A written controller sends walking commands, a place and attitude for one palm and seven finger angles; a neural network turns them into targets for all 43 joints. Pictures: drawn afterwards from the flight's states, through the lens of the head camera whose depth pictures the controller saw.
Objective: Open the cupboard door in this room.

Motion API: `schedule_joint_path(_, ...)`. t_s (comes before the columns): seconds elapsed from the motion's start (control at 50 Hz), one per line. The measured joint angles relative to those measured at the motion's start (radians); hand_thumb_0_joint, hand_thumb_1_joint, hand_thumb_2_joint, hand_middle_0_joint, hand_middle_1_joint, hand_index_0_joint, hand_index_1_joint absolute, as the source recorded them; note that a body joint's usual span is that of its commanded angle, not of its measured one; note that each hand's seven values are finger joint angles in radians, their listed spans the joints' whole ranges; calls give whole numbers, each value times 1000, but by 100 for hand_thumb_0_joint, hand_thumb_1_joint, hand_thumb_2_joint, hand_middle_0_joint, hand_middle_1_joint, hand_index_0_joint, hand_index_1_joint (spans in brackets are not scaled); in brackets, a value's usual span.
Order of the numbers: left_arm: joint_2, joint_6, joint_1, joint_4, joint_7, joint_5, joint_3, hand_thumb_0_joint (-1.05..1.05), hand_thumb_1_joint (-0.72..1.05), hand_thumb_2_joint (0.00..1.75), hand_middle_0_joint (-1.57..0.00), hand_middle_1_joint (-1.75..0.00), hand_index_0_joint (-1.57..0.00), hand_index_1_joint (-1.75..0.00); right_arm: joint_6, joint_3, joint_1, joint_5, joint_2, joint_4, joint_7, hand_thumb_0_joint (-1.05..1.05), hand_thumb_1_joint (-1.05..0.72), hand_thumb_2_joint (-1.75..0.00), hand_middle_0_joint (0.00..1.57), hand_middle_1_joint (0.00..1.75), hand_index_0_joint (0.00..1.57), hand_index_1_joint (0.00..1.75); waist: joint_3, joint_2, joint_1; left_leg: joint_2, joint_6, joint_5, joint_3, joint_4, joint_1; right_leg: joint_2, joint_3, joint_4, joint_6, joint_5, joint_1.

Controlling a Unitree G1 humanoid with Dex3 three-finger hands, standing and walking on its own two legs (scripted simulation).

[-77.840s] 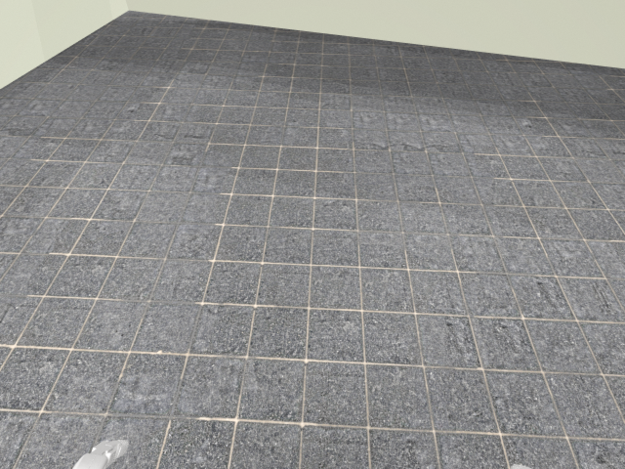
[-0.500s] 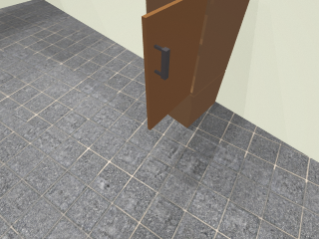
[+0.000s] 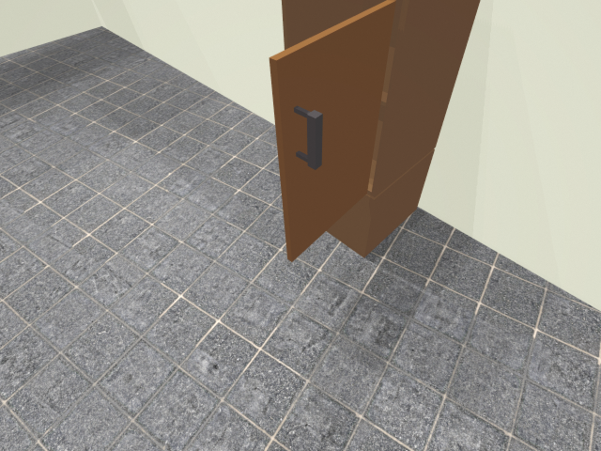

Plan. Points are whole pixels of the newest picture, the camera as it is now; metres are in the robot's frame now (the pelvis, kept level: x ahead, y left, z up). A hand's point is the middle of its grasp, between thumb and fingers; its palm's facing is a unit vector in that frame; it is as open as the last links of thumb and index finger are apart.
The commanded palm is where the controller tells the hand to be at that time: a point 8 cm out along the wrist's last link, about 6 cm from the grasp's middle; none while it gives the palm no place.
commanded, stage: let the arm hang, fingers relaxed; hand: left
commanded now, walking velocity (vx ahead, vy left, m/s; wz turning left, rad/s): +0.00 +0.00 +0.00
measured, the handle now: (307, 137) +0.69 +0.02 +0.03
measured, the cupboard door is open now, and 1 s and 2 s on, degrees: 93 93 93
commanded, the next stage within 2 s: look to check the result in 0.32 s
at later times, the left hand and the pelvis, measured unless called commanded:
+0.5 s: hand out of the picture +0.03 +0.18 -0.17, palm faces +0.01 -0.97 -0.23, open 7.3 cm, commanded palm none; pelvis +0.02 -0.01 +0.00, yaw +0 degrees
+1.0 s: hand out of the picture +0.08 +0.18 -0.16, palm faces +0.00 -0.96 -0.27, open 7.3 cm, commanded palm none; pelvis +0.04 -0.03 +0.00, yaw +0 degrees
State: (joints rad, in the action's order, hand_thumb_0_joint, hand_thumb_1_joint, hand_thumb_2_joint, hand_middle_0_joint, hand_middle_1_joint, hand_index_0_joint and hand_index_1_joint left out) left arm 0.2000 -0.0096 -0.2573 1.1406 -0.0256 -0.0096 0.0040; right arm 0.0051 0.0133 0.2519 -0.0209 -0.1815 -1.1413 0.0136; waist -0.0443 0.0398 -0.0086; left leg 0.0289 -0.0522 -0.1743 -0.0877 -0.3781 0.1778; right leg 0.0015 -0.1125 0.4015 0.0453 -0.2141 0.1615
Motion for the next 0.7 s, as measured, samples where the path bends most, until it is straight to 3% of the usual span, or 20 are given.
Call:
schedule_joint_path(0.2, -40, -9, 35, -7, -3, -2, 6, 0, 92, 90, -21, -30, -20, -30, -10, 0, -17, -1, 6, -13, 5, 0, -90, -90, 20, 30, 20, 30, 9, -26, -2, -1, 6, -3, 2, 19, -21, 3, -1, -16, 2, -6, -19)
schedule_joint_path(0.7, -2, -14, 27, 16, 1, 0, -5, 0, 91, 90, -21, -30, -20, -30, -14, -5, -43, 2, -35, -20, 13, 1, -90, -90, 20, 30, 20, 30, -7, -19, 4, -8, 23, -21, 16, 48, -60, 15, -10, -54, 14, -25, -66)
